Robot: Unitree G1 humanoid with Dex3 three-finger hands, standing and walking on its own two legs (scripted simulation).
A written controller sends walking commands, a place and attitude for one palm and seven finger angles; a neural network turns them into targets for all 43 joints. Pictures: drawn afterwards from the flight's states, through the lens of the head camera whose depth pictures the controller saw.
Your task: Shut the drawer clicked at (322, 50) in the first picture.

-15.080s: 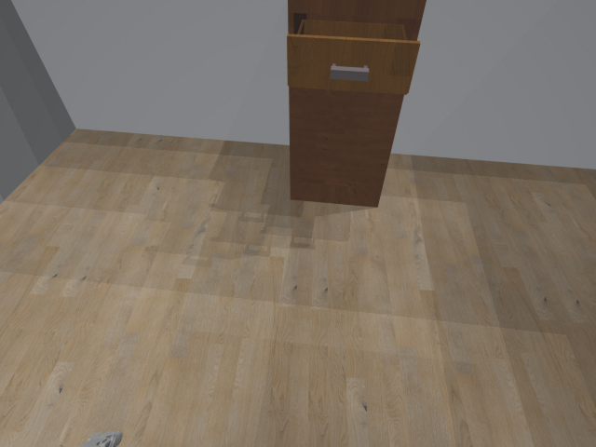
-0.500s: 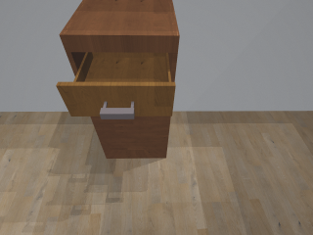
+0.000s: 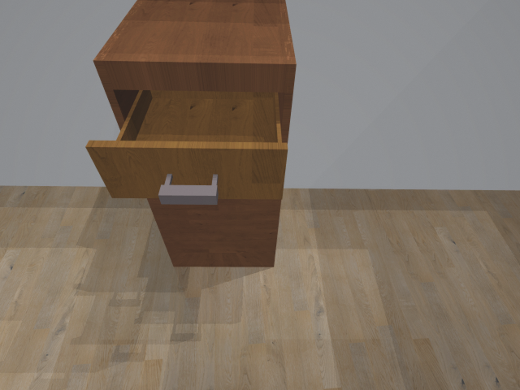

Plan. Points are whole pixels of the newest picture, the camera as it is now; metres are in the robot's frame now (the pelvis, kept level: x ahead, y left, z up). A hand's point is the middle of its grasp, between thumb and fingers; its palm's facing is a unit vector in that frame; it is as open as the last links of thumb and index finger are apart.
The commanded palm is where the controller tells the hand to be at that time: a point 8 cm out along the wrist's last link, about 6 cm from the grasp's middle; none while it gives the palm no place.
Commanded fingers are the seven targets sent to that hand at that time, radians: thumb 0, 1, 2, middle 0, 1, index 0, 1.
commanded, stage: come to a stop and stand still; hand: left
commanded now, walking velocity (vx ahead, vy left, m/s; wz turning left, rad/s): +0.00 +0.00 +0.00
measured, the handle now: (190, 186) +0.49 +0.18 +0.00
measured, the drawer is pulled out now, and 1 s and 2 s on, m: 0.20 0.20 0.20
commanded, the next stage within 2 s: look again from close up in 0.12 s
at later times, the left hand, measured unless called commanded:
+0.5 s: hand out of the picture +0.00 +0.21 -0.18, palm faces +0.06 -0.97 -0.23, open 7.4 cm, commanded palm none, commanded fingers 0.00 0.90 0.90 -0.20 -0.30 -0.20 -0.30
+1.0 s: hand out of the picture -0.11 +0.23 -0.18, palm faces +0.04 -0.99 -0.16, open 7.4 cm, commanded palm none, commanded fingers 0.00 0.90 0.90 -0.20 -0.30 -0.20 -0.30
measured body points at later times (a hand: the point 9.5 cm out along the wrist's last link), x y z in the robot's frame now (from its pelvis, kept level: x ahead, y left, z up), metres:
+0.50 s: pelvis -0.02 +0.02 -0.01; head -0.04 +0.02 +0.44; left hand +0.00 +0.26 -0.16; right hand +0.03 -0.22 -0.16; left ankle -0.03 +0.14 -0.74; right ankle -0.05 -0.09 -0.74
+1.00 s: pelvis -0.07 +0.07 +0.00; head -0.08 +0.08 +0.45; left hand -0.11 +0.29 -0.17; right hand -0.07 -0.16 -0.16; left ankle -0.03 +0.14 -0.74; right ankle -0.06 -0.08 -0.73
